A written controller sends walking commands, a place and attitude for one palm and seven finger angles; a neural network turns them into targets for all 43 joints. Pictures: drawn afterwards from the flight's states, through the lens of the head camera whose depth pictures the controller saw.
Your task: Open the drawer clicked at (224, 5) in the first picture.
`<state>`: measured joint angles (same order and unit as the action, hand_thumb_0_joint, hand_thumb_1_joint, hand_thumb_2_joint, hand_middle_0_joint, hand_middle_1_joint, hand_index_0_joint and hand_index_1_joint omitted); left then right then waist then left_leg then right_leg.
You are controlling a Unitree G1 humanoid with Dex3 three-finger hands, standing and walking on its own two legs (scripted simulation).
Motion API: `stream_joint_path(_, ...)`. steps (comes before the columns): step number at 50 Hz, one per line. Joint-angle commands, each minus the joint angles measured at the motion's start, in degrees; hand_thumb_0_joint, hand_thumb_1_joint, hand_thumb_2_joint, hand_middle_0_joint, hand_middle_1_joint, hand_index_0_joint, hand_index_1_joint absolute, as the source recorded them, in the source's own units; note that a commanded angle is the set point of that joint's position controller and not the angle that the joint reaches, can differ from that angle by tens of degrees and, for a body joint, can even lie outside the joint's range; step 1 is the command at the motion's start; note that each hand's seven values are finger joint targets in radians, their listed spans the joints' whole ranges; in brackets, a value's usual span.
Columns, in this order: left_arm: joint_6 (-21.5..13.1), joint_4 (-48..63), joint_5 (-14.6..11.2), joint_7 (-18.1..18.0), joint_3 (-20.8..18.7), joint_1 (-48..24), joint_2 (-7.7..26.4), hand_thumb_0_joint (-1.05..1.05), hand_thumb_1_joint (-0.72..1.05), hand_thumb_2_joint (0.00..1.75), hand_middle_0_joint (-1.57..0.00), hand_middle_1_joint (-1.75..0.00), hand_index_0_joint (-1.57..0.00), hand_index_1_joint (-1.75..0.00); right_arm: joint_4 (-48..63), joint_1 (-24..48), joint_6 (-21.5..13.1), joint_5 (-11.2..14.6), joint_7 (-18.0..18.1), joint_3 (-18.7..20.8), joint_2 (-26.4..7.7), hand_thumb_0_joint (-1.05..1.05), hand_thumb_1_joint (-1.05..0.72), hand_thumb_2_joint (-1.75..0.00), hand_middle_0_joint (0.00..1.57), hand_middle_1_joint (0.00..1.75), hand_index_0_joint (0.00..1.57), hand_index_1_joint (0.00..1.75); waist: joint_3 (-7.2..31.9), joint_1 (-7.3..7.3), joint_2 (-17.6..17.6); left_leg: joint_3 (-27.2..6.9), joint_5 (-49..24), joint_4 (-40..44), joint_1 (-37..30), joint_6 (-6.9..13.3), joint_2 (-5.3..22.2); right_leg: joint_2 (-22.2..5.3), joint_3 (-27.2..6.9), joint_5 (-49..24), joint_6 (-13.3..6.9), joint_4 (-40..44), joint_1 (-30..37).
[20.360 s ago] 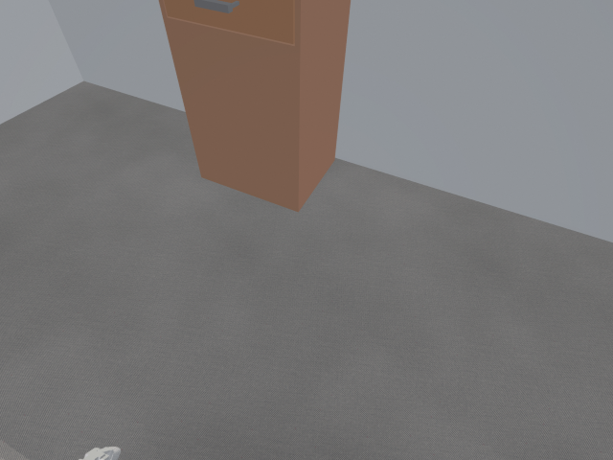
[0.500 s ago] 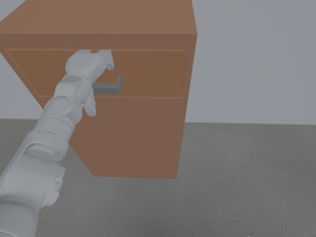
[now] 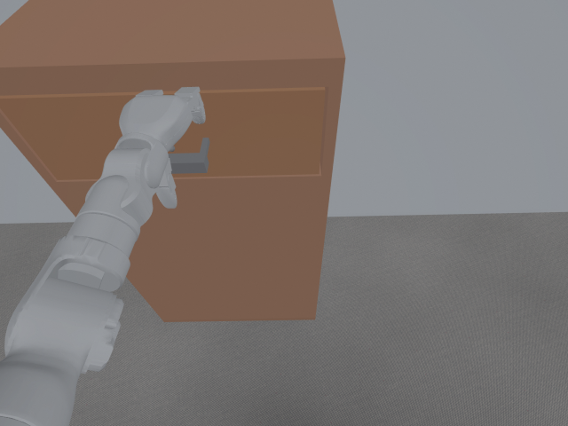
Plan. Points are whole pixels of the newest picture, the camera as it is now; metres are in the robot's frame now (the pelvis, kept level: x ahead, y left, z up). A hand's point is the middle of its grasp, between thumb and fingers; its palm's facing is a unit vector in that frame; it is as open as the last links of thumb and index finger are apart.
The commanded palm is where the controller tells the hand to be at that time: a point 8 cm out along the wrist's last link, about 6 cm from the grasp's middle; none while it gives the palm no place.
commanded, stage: move the hooked fingers above the handle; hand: left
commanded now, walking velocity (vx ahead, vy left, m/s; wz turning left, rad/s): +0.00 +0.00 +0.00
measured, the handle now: (170, 154) +0.52 +0.18 +0.09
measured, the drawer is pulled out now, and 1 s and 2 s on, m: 0.00 0.00 0.00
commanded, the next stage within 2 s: none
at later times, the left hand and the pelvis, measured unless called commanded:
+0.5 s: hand (162, 154) +0.46 +0.17 +0.14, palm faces +0.00 -0.02 -1.00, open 13.8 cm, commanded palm +0.45 +0.18 +0.21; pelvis -0.01 -0.01 +0.00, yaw +2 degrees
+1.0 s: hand (155, 150) +0.47 +0.18 +0.15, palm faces +0.04 -0.04 -1.00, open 13.8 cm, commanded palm +0.45 +0.19 +0.21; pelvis +0.00 -0.01 +0.00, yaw +0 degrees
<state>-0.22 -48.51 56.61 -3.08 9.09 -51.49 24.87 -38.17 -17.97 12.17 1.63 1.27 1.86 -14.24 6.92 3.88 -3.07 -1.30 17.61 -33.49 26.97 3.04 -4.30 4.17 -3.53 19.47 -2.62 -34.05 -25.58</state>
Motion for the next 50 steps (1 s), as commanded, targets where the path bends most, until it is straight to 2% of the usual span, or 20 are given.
stream_joint_path(1,3.41,11.02,0.60,-3.91,-7.09,-32.16,16.97,0.00,-0.50,0.30,-0.30,-1.20,-0.30,-1.20,5.50,0.09,-1.35,0.17,0.61,2.50,-7.79,0.00,-0.90,-0.90,0.20,0.30,0.20,0.30,23.14,-0.90,2.67,0.58,-29.48,0.83,-14.53,-0.17,2.99,-1.59,2.41,-24.55,-0.12,2.50,8.94)
stream_joint_path(3,3.83,10.98,0.34,-3.16,-7.67,-32.77,18.33,0.00,-0.50,0.30,-0.30,-1.20,-0.30,-1.20,5.62,0.25,-1.26,0.31,0.95,2.30,-8.10,0.00,-0.90,-0.90,0.20,0.30,0.20,0.30,23.22,-0.79,3.57,0.78,-28.19,1.54,-13.92,0.10,2.93,-1.92,2.12,-25.02,0.01,2.95,10.49)
stream_joint_path(7,4.12,11.18,-0.13,-0.27,-3.76,-29.54,13.65,0.00,-0.50,0.30,-0.30,-1.20,-0.30,-1.20,6.58,1.34,-0.96,0.46,1.11,2.30,-7.84,0.00,-0.90,-0.90,0.20,0.30,0.20,0.30,21.35,-0.55,3.46,1.12,-29.29,1.59,-14.74,0.29,2.78,-2.31,1.96,-26.46,0.12,3.60,10.74)
stream_joint_path(8,3.87,12.21,-0.30,0.42,-4.39,-28.60,14.36,0.00,-0.50,0.30,-0.30,-1.20,-0.30,-1.20,6.76,1.42,-0.99,0.49,1.07,2.29,-7.89,0.00,-0.90,-0.90,0.20,0.30,0.20,0.30,21.75,-0.98,3.99,1.07,-29.29,1.53,-15.09,0.43,2.74,-2.28,1.81,-27.14,0.31,3.50,11.17)
stream_joint_path(12,3.27,11.18,-1.21,3.38,-2.50,-23.06,12.20,0.00,-0.50,0.30,-0.30,-1.20,-0.30,-1.20,7.94,2.64,-0.41,0.78,1.22,1.85,-8.00,0.00,-0.90,-0.90,0.20,0.30,0.20,0.30,17.14,-1.10,5.75,1.40,-24.32,2.42,-12.61,0.52,2.27,-2.71,1.64,-24.77,0.30,4.63,11.23)
stream_joint_path(13,3.03,11.38,-1.57,3.74,-1.86,-23.36,11.55,0.00,-0.50,0.30,-0.30,-1.20,-0.30,-1.20,7.92,3.15,-0.48,1.00,1.41,1.68,-7.89,0.00,-0.90,-0.90,0.20,0.30,0.20,0.30,14.95,-0.71,6.57,1.61,-22.33,2.64,-12.16,0.72,2.35,-2.74,1.54,-24.13,0.53,5.10,10.12)
stream_joint_path(14,2.73,10.91,-1.34,3.81,-3.77,-22.93,14.12,0.00,-0.50,0.30,-0.30,-1.20,-0.30,-1.20,7.85,3.06,-0.37,1.12,1.70,1.59,-8.16,0.00,-0.90,-0.90,0.20,0.30,0.20,0.30,13.81,-0.95,6.51,1.43,-20.56,2.94,-11.37,0.64,2.29,-2.71,1.43,-22.36,0.45,5.24,9.67)
stream_joint_path(15,2.17,12.21,-1.40,3.88,-1.93,-25.57,12.75,0.00,-0.50,0.30,-0.30,-1.20,-0.30,-1.20,7.95,3.31,-0.45,1.19,1.84,1.46,-8.09,0.00,-0.90,-0.90,0.20,0.30,0.20,0.30,13.63,-0.37,5.16,1.37,-19.20,3.14,-11.59,0.51,2.24,-2.76,1.51,-20.59,0.41,5.38,8.57)
stream_joint_path(16,1.41,14.18,-1.64,3.74,-0.33,-28.04,10.87,0.00,-0.50,0.30,-0.30,-1.20,-0.30,-1.20,8.05,3.27,-0.84,1.19,1.90,1.67,-7.70,0.00,-0.90,-0.90,0.20,0.30,0.20,0.30,14.45,0.13,4.03,1.29,-18.68,2.79,-12.74,0.60,2.18,-2.70,1.33,-19.35,0.37,5.56,7.48)
stream_joint_path(19,-0.73,15.67,-1.54,2.17,-4.03,-32.67,15.54,0.00,-0.50,0.30,-0.30,-1.20,-0.30,-1.20,7.21,1.99,-1.61,0.88,2.26,2.07,-7.81,0.00,-0.90,-0.90,0.20,0.30,0.20,0.30,17.83,0.47,2.88,0.70,-18.75,2.00,-13.88,0.56,2.03,-2.61,0.99,-18.58,0.15,4.90,7.59)
stream_joint_path(21,-1.67,18.14,-1.60,0.84,-2.96,-34.66,14.03,0.00,-0.50,0.30,-0.30,-1.20,-0.30,-1.20,7.30,1.93,-2.03,0.69,1.99,2.26,-7.22,0.00,-0.90,-0.90,0.20,0.30,0.20,0.30,21.20,0.20,-0.53,0.55,-21.80,1.18,-15.91,0.25,1.92,-2.43,1.19,-19.89,-0.11,3.85,7.27)
stream_joint_path(23,-0.90,14.99,-1.95,-0.41,-3.53,-35.55,14.44,0.00,-0.50,0.30,-0.30,-1.20,-0.30,-1.20,6.27,1.17,-2.33,0.64,1.76,2.26,-7.40,0.00,-0.90,-0.90,0.20,0.30,0.20,0.30,20.22,1.13,1.58,0.40,-21.47,0.81,-15.15,0.31,1.98,-2.28,1.34,-19.87,0.13,4.09,6.39)
stream_joint_path(26,1.38,10.64,-1.13,-1.68,-5.18,-34.37,16.38,0.00,-0.50,0.30,-0.30,-1.20,-0.30,-1.20,5.72,1.22,-2.24,0.58,1.71,1.92,-7.72,0.00,-0.90,-0.90,0.20,0.30,0.20,0.30,19.96,0.44,2.28,0.84,-21.78,0.99,-13.04,0.14,2.03,-2.35,1.52,-21.16,0.09,3.59,7.40)
stream_joint_path(31,4.26,6.30,-0.33,0.65,-3.92,-30.44,15.20,0.00,-0.50,0.30,-0.30,-1.20,-0.30,-1.20,6.32,1.37,-1.38,0.61,1.60,1.71,-8.08,0.00,-0.90,-0.90,0.20,0.30,0.20,0.30,20.15,-0.22,3.50,1.48,-23.06,1.05,-11.13,0.32,2.08,-2.73,1.22,-25.36,0.40,3.55,10.50)
stream_joint_path(32,4.07,5.79,-0.51,1.87,-4.15,-28.14,15.36,0.00,-0.50,0.30,-0.30,-1.20,-0.30,-1.20,6.83,1.41,-1.05,0.52,1.69,1.68,-8.44,0.00,-0.90,-0.90,0.20,0.30,0.20,0.30,20.91,-0.47,5.91,1.52,-24.28,1.05,-10.33,0.43,1.87,-2.90,1.10,-27.56,0.41,3.49,12.89)
stream_joint_path(35,2.34,7.88,-0.87,4.39,-4.39,-25.18,15.85,0.00,-0.50,0.30,-0.30,-1.20,-0.30,-1.20,7.59,1.80,-0.50,0.67,1.87,1.53,-8.35,0.00,-0.90,-0.90,0.20,0.30,0.20,0.30,19.19,-0.88,6.24,1.93,-23.56,1.32,-9.06,0.61,1.87,-3.19,0.76,-30.29,0.92,3.37,13.63)
stream_joint_path(37,1.03,9.60,-1.47,5.44,-2.41,-23.69,12.82,0.00,-0.50,0.30,-0.30,-1.20,-0.30,-1.20,8.24,1.84,-0.38,0.85,1.78,1.63,-8.02,0.00,-0.90,-0.90,0.20,0.30,0.20,0.30,17.79,-0.72,6.33,1.87,-23.58,1.38,-9.71,0.67,1.83,-3.07,0.93,-28.43,0.67,3.97,12.45)
stream_joint_path(43,-3.69,21.03,-2.06,1.74,-8.82,-28.46,19.75,0.00,-0.50,0.30,-0.30,-1.20,-0.30,-1.20,7.98,1.36,-0.93,0.34,1.54,2.59,-7.49,0.00,-0.90,-0.90,0.20,0.30,0.20,0.30,23.94,-2.22,1.36,1.11,-27.05,0.66,-13.33,0.49,1.91,-2.46,0.63,-28.22,0.17,2.71,12.80)
stream_joint_path(47,-0.96,16.91,-1.36,-1.94,-10.09,-27.79,20.53,0.00,-0.50,0.30,-0.30,-1.20,-0.30,-1.20,6.40,1.68,-1.14,0.33,1.02,2.69,-7.65,0.00,-0.90,-0.90,0.20,0.30,0.20,0.30,22.32,-1.91,1.25,1.16,-27.89,0.47,-13.52,0.10,2.13,-1.96,1.45,-25.77,-0.13,2.86,10.76)
stream_joint_path(50,3.08,10.85,-0.55,-2.25,-6.25,-28.34,16.85,0.00,-0.50,0.30,-0.30,-1.20,-0.30,-1.20,5.60,2.03,-1.26,0.91,1.14,2.37,-8.03,0.00,-0.90,-0.90,0.20,0.30,0.20,0.30,17.56,-0.33,3.55,1.25,-22.66,1.43,-11.99,0.16,2.46,-1.86,1.99,-21.39,0.15,3.85,7.62)
